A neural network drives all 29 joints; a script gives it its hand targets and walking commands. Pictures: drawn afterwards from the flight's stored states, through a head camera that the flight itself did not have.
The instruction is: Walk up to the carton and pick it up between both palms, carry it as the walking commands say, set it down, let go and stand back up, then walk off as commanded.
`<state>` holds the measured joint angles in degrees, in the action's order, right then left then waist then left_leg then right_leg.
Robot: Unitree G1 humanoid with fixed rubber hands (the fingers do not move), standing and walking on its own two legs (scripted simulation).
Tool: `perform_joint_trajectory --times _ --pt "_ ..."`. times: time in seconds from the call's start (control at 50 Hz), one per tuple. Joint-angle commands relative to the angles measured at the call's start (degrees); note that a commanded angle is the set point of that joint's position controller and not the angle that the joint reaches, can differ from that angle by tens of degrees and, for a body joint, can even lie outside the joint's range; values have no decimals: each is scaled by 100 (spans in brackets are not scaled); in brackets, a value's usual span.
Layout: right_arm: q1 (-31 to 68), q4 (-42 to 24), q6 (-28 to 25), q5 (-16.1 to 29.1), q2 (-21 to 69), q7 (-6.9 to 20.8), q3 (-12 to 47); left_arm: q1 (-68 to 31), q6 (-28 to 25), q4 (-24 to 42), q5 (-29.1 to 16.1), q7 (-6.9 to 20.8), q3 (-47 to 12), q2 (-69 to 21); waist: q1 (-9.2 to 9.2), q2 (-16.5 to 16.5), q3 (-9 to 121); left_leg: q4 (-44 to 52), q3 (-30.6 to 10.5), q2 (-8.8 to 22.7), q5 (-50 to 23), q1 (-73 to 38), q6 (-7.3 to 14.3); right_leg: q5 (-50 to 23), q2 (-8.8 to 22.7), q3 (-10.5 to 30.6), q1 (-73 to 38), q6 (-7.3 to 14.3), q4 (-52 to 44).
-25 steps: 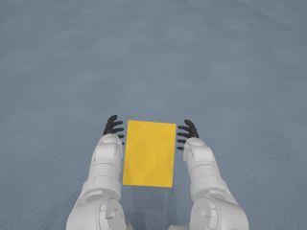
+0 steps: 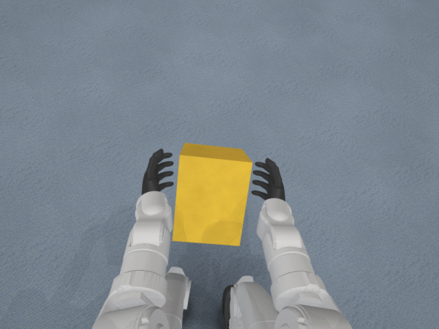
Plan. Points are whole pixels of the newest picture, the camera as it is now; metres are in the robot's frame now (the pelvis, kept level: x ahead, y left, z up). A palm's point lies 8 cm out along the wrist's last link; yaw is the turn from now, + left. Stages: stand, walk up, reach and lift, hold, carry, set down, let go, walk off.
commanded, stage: set down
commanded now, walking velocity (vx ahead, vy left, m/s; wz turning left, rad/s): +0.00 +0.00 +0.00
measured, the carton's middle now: (210, 190) +0.39 +0.03 -0.18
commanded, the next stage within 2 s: none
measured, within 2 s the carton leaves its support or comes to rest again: neither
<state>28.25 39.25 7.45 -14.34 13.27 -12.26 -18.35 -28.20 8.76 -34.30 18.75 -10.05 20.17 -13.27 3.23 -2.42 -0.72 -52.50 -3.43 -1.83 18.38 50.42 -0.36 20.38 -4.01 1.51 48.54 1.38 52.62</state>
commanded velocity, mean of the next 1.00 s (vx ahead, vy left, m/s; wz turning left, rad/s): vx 0.00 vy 0.00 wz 0.00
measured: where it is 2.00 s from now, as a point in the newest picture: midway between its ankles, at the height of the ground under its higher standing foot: (203, 321)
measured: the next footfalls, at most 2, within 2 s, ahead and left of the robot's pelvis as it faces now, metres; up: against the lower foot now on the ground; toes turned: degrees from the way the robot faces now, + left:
none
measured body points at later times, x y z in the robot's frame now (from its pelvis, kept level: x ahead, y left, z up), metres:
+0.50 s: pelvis -0.02 +0.02 -0.08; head +0.16 +0.04 +0.33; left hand +0.37 +0.15 -0.15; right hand +0.37 -0.09 -0.16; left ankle +0.06 +0.12 -0.68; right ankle +0.05 -0.10 -0.68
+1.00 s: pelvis -0.04 +0.03 -0.16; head +0.19 +0.04 +0.23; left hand +0.40 +0.15 -0.24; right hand +0.40 -0.08 -0.24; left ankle +0.06 +0.12 -0.68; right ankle +0.05 -0.10 -0.68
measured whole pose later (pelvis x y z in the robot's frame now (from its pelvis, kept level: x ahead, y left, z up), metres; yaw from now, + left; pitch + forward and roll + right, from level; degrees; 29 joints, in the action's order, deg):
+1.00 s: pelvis -0.04 +0.03 -0.16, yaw -2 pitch +31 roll -2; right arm 46.6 41.1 9.5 -9.4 8.6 -15.7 -21.0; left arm -47.8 9.3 -38.8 13.4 -15.5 22.1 -10.1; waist 3.0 -1.9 0.9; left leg -92.1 -0.3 -2.6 28.9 94.3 1.9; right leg 31.1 -5.2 2.5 92.1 -1.9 92.0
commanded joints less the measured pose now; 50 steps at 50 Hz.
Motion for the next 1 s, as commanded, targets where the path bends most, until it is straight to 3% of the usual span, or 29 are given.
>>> perform_joint_trajectory --times 0.0,0.02,0.06,0.1,0.16,0.22,0.24,0.26,0.34,0.4,0.42,0.48,0.52,0.54,0.56,0.58,0.6,0.64,0.66,0.76,0.82,0.84,0.86,0.88,0.9,0.92,0.98 --pt "3164 -329 -506 410 5170 1352 3146 -2221 -315 -455 -405 1328 -3079 -5086 155 261 4544 101 -204 -667 -2076 -2111 51 -1884 -487 633 -1495 -56 -248" --pt "3182 -283 -514 377 5123 1316 3130 -2356 -347 -418 -444 1330 -3071 -4996 97 128 4432 3 -214 -673 -2123 -1912 49 -1938 -505 606 -1314 -99 -175" --pt "2899 -234 -594 356 5103 1270 3234 -2394 -456 -246 -533 1277 -3275 -4900 64 172 4636 -175 -211 -704 -2200 -1781 19 -2019 -550 578 -1106 -89 22" --pt "3236 -512 -672 557 5047 1242 3447 -2451 -488 -219 -606 1213 -3410 -4846 227 251 4989 -363 -185 -715 -2068 -1895 29 -1758 -563 599 -943 -80 216" --pt "3368 -396 -694 489 4729 1178 3340 -2597 -482 -417 -630 1120 -3311 -4745 101 309 4711 -511 -201 -705 -1542 -1676 25 -1193 -627 518 -372 -42 468" --pt "3456 -420 -691 512 4700 1134 3369 -2737 -488 -421 -653 1058 -3414 -4707 5 240 4953 -807 -189 -735 -1503 -1623 28 -1060 -679 464 -97 -74 684" --pt "3347 -214 -655 530 4763 1144 3389 -2717 -488 -479 -603 1027 -3286 -4626 150 212 4712 -819 -173 -719 -1425 -1424 37 -995 -686 472 15 -65 723" --pt "3619 -473 -662 574 4775 1139 3480 -2817 -493 -408 -695 1025 -3367 -4720 94 21 4980 -924 -184 -755 -1391 -1484 61 -939 -737 412 53 -103 807" --pt "3875 -321 -600 611 4601 1044 3369 -3178 -443 -442 -773 965 -3316 -4491 104 241 4826 -1096 -164 -770 -984 -1148 72 -538 -750 427 350 -71 1032" --pt "4165 -416 -549 655 4673 1047 3352 -3401 -413 -474 -796 975 -3189 -4521 131 74 5001 -1285 -132 -792 -1006 -1089 121 -530 -807 376 440 -93 1217" --pt "4387 -564 -558 715 4631 1041 3465 -3308 -398 -584 -815 971 -3206 -4546 239 91 5252 -1380 -112 -821 -1058 -1044 106 -541 -818 381 440 -110 1293" --pt "4279 16 -452 632 4607 1060 3079 -3771 -322 -644 -815 969 -3120 -4508 21 266 4799 -1429 -154 -778 -772 -885 78 -252 -854 288 1091 -89 1481" --pt "4687 -286 -436 695 4589 1067 3150 -3702 -259 -840 -735 1022 -2957 -4516 174 242 5136 -1616 -78 -771 -759 -628 108 -208 -818 336 977 -143 1539" --pt "4418 -55 -403 621 4691 1042 3015 -3790 -258 -826 -753 1018 -2973 -4538 5 233 5112 -1637 -99 -783 -811 -653 100 -291 -851 292 981 -126 1565" --pt "4810 -297 -420 717 4671 1076 3153 -4002 -279 -662 -811 1011 -3015 -4574 154 169 5413 -1708 -93 -804 -787 -696 103 -203 -866 285 1023 -148 1687" --pt "4845 -137 -394 694 4647 1066 3033 -4168 -248 -680 -834 992 -3010 -4553 36 239 5403 -1746 -92 -794 -704 -673 94 -109 -877 227 1215 -129 1782" --pt "4911 -143 -356 725 4699 1070 3105 -4128 -218 -722 -793 1003 -2922 -4539 190 248 5448 -1826 -42 -789 -658 -504 99 -86 -853 299 1120 -136 1768" --pt "5120 -81 -322 691 4673 1087 2955 -4483 -178 -705 -830 1017 -2957 -4579 88 271 5397 -1871 -95 -796 -560 -441 104 22 -878 249 1410 -134 1915" --pt "5112 -82 -292 636 4647 1118 2896 -4185 -97 -1099 -679 1012 -2758 -4606 77 304 5152 -1916 -55 -788 -547 -388 100 88 -893 224 1595 -158 1917" --pt "5443 -31 -212 750 4816 1165 2877 -4554 -51 -954 -794 1012 -2833 -4718 110 291 5905 -2202 -34 -795 -794 -443 78 3 -915 64 1831 -179 2355" --pt "5469 -116 -185 708 4686 1151 2903 -4837 -36 -713 -980 1013 -3047 -4805 -90 320 6122 -2418 -65 -812 -881 -284 31 -112 -916 49 2005 -146 2560" --pt "5604 -199 -157 792 4740 1154 3025 -4889 -30 -666 -975 1015 -3044 -4714 41 294 6176 -2472 -36 -804 -817 -168 51 -68 -891 66 1963 -158 2607" --pt "5602 8 -114 703 4684 1151 2831 -4923 13 -874 -927 1012 -2910 -4701 -55 268 5797 -2511 -24 -790 -659 129 55 30 -901 37 2210 -166 2646" --pt "5717 -270 -130 813 4758 1167 3007 -5024 24 -721 -1008 1025 -3045 -4849 -22 227 6174 -2600 -29 -833 -841 -182 67 -61 -927 27 2132 -170 2728" --pt "5626 -8 -76 744 4748 1169 2913 -4799 58 -964 -902 1028 -2815 -4797 72 169 6030 -2663 4 -817 -747 100 64 46 -907 -9 2280 -197 2751" --pt "5858 -140 -77 765 4724 1160 2876 -5122 54 -798 -1001 1032 -2946 -4848 -16 136 6055 -2708 4 -833 -575 140 74 171 -906 -28 2316 -159 2838" --pt "6027 -145 -16 922 4856 1220 2996 -5137 106 -845 -917 1022 -2828 -4707 196 260 6262 -2858 41 -822 -645 182 83 92 -935 -12 2483 -193 3023"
